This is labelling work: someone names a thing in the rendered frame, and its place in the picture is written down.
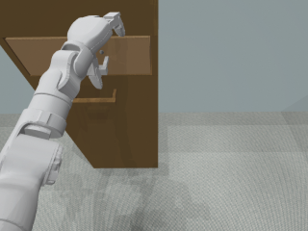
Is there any drawer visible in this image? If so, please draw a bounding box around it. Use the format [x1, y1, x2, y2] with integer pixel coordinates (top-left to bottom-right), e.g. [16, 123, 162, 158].
[5, 36, 151, 75]

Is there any robot left hand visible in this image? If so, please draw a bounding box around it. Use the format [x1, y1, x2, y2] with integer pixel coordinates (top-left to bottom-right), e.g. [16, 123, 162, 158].
[67, 12, 125, 90]

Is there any cabinet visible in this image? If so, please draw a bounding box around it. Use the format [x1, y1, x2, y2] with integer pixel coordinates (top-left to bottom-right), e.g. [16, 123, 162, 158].
[0, 0, 159, 168]

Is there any left robot upper arm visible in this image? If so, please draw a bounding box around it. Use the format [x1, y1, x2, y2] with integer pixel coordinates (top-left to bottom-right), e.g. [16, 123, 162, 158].
[0, 133, 64, 231]

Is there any robot left forearm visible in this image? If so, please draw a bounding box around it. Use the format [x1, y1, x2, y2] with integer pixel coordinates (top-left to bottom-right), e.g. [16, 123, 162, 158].
[0, 40, 93, 171]

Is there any handle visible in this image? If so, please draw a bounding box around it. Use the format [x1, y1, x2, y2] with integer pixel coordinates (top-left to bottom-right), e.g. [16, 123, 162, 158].
[99, 56, 109, 75]
[72, 97, 116, 107]

